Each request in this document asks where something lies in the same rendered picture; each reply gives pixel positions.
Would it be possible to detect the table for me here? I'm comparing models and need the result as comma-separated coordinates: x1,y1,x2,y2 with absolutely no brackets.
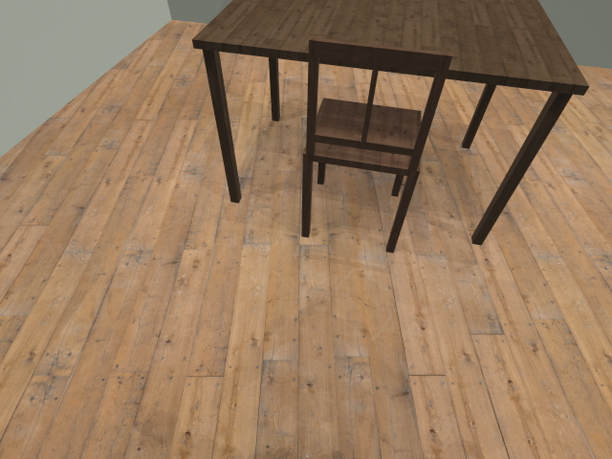
192,0,589,246

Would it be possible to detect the chair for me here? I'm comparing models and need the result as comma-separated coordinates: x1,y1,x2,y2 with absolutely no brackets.
301,37,452,253

